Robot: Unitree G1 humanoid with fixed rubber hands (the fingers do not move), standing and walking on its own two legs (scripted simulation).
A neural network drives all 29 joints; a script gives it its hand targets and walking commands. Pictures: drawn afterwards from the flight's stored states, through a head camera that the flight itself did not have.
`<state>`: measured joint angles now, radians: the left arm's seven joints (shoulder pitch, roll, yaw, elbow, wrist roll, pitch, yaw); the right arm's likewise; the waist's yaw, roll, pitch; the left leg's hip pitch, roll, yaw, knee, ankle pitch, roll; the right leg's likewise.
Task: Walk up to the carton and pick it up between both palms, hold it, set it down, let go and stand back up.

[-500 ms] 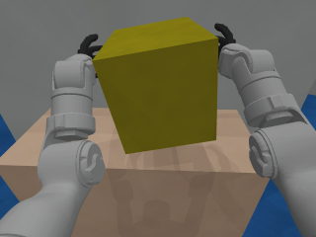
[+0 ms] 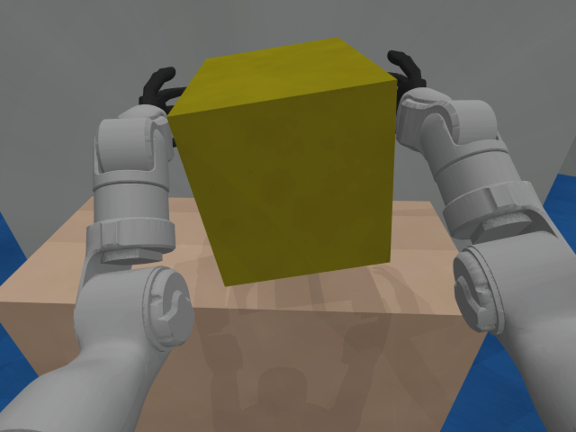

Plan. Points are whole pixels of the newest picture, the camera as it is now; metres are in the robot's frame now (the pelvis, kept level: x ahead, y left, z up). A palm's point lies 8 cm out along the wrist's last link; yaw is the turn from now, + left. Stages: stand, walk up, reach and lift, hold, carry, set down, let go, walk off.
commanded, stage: hold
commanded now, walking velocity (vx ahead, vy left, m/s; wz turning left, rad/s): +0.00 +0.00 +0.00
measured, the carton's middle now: (287, 148) +0.43 -0.01 +0.28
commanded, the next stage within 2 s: none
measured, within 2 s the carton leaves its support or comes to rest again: neither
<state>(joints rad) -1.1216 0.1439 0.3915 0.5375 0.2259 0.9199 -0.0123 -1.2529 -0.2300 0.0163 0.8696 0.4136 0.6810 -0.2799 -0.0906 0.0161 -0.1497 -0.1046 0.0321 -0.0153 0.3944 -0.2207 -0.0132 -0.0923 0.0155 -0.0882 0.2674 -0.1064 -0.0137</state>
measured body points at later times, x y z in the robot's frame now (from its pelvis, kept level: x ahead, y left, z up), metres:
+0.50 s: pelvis +0.00 -0.01 +0.00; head -0.10 -0.01 +0.44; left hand +0.38 +0.16 +0.34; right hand +0.38 -0.16 +0.35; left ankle +0.00 +0.12 -0.75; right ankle +0.03 -0.11 -0.75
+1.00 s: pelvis +0.00 +0.00 +0.00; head -0.08 +0.01 +0.44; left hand +0.40 +0.15 +0.34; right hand +0.39 -0.16 +0.35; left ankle +0.00 +0.12 -0.75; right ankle +0.03 -0.11 -0.75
